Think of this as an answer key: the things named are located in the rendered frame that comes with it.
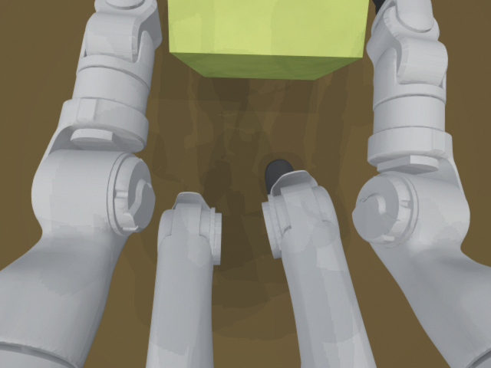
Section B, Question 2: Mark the left robot shin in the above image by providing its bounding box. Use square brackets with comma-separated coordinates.
[157, 192, 210, 254]

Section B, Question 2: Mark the robot right forearm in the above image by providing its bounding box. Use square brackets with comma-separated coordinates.
[366, 0, 465, 196]

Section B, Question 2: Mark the left robot upper arm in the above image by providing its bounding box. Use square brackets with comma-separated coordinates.
[0, 149, 156, 368]

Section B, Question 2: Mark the carton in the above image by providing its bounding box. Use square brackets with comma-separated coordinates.
[168, 0, 369, 80]

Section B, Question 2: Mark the robot left forearm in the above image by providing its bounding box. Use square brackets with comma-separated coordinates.
[31, 0, 162, 218]

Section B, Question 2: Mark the right robot shin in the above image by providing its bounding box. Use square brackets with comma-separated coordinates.
[271, 170, 340, 234]

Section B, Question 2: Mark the robot shin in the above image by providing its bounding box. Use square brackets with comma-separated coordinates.
[271, 170, 340, 234]
[157, 192, 210, 254]

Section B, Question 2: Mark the right robot upper arm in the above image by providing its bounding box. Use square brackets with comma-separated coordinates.
[352, 171, 491, 368]

